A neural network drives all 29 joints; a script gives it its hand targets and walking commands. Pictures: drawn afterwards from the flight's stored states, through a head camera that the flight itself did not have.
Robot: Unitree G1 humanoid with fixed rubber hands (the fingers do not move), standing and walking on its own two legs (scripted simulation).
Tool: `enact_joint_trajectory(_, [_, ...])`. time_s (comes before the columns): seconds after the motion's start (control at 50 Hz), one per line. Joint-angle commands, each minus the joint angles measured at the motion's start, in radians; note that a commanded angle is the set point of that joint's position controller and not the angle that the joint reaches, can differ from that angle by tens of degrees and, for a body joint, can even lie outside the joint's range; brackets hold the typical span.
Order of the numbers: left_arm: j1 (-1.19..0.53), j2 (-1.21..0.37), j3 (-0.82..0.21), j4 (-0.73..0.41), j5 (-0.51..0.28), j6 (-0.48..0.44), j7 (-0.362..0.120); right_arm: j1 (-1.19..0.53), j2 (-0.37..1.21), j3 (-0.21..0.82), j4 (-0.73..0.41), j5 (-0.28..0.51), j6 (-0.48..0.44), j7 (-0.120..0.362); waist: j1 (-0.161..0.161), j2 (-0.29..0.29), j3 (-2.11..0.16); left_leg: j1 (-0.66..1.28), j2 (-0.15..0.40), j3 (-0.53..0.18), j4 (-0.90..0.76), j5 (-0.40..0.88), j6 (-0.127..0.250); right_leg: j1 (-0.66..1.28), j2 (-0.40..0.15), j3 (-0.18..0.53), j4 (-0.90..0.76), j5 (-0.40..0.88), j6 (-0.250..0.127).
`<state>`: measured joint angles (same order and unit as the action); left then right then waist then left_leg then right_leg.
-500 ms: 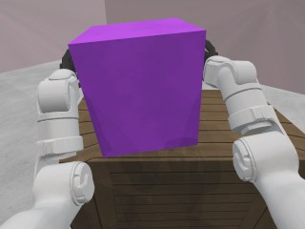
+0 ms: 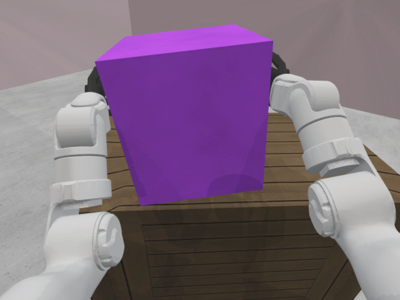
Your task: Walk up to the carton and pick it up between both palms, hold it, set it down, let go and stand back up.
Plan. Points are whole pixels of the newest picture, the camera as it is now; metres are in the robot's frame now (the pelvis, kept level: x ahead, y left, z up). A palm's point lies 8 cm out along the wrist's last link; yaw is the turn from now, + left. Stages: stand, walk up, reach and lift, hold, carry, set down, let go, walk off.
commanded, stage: hold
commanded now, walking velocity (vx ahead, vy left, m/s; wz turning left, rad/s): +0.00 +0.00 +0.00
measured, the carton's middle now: (190, 109) +0.40 +0.00 +0.28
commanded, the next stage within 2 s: set down in 1.92 s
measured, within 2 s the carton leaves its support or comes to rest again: neither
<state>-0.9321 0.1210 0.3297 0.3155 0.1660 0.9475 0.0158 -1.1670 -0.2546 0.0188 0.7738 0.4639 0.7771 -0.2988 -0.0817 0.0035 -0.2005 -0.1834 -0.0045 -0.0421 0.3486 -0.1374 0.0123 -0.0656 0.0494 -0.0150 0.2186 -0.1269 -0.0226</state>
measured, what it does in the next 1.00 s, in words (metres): stands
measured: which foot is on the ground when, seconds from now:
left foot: down 0.00-1.00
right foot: down 0.00-1.00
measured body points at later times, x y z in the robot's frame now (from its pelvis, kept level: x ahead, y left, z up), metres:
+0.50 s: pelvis +0.00 +0.00 +0.00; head -0.09 +0.02 +0.44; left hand +0.38 +0.17 +0.31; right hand +0.38 -0.16 +0.33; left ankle +0.03 +0.11 -0.75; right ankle +0.00 -0.11 -0.75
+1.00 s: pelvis +0.00 +0.00 +0.00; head -0.09 +0.02 +0.44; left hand +0.37 +0.17 +0.31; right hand +0.38 -0.15 +0.33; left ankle +0.03 +0.11 -0.75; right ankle +0.00 -0.11 -0.75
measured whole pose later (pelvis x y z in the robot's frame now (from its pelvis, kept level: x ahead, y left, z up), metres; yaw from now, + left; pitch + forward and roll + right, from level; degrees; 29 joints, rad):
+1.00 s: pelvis +0.00 +0.00 +0.00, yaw -1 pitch -2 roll -2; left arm -0.93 0.10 0.34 0.29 0.17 0.96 0.03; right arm -1.18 -0.27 0.04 0.79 0.46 0.77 -0.28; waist -0.06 0.00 -0.20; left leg -0.17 -0.01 -0.04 0.34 -0.14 0.01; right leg -0.06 0.05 0.00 0.21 -0.12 -0.02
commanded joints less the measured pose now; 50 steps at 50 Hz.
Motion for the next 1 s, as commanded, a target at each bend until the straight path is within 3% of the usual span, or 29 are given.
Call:
enact_joint_trajectory(0.0, [-0.946,-0.484,-0.352,-0.247,-0.234,-0.082,-0.16,-0.766,0.494,0.101,-0.301,0.146,-0.047,0.115,0.005,0.044,-0.379,0.241,-0.013,-0.009,0.006,0.268,-0.051,-0.008,0.005,0.015,-0.027,0.15,0.028])
enact_joint_trajectory(0.32, [-0.937,-0.481,-0.334,-0.184,-0.224,-0.085,-0.159,-0.763,0.469,0.069,-0.23,0.126,-0.048,0.119,-0.004,0.055,-0.346,0.203,-0.009,-0.013,-0.008,0.212,-0.056,-0.006,-0.004,0.022,-0.028,0.129,0.024])
enact_joint_trajectory(0.88, [-0.95,-0.485,-0.331,-0.18,-0.228,-0.093,-0.151,-0.779,0.485,0.076,-0.236,0.134,-0.055,0.125,0.002,0.043,-0.363,0.214,-0.012,-0.012,0.0,0.227,-0.05,-0.009,-0.004,0.023,-0.031,0.135,0.028])
enact_joint_trajectory(0.9, [-0.926,-0.478,-0.306,-0.261,-0.192,-0.093,-0.148,-0.764,0.506,0.123,-0.282,0.147,-0.051,0.119,0.065,0.05,-0.424,0.217,-0.002,-0.006,-0.017,0.259,-0.037,0.058,-0.002,0.024,-0.01,0.199,0.026])
enact_joint_trajectory(0.94, [-0.889,-0.471,-0.312,-0.294,-0.186,-0.071,-0.152,-0.725,0.492,0.128,-0.307,0.159,-0.04,0.105,0.046,0.049,-0.424,0.226,-0.005,-0.006,-0.013,0.345,-0.037,0.104,-0.004,0.026,-0.005,0.284,0.028])
enact_joint_trajectory(0.98, [-0.877,-0.459,-0.314,-0.312,-0.182,-0.048,-0.162,-0.712,0.473,0.118,-0.321,0.151,-0.031,0.097,0.037,0.049,-0.386,0.242,-0.004,-0.009,-0.016,0.352,-0.043,0.09,-0.004,0.02,-0.009,0.279,0.025])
